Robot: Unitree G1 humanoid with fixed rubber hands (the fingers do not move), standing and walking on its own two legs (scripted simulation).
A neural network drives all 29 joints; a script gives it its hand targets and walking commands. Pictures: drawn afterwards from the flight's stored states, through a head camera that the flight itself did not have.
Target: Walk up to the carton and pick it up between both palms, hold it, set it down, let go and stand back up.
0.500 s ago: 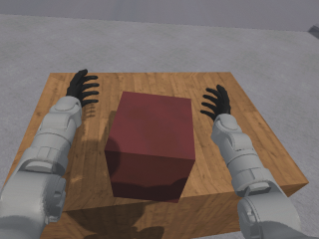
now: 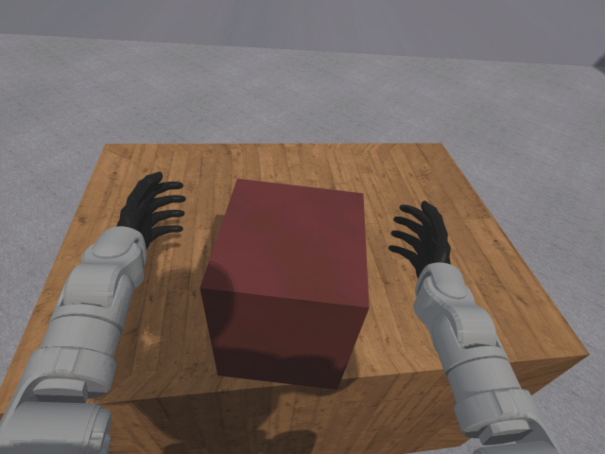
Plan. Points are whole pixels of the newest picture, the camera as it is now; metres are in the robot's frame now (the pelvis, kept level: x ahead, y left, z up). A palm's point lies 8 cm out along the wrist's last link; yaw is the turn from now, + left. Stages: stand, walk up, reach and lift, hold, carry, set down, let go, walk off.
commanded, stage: set down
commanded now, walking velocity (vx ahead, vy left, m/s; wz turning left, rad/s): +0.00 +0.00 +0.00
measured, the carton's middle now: (288, 286) +0.40 -0.01 -0.02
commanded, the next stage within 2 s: none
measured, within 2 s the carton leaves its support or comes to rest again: neither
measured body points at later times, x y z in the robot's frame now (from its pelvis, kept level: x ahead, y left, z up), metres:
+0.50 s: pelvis +0.00 +0.00 +0.00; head -0.01 +0.02 +0.45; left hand +0.35 +0.21 +0.07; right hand +0.31 -0.18 +0.06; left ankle +0.07 +0.11 -0.74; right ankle -0.01 -0.15 -0.74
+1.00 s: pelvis +0.02 +0.00 +0.00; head +0.02 +0.01 +0.45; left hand +0.28 +0.22 +0.02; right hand +0.26 -0.18 +0.02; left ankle +0.07 +0.11 -0.74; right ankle -0.01 -0.15 -0.74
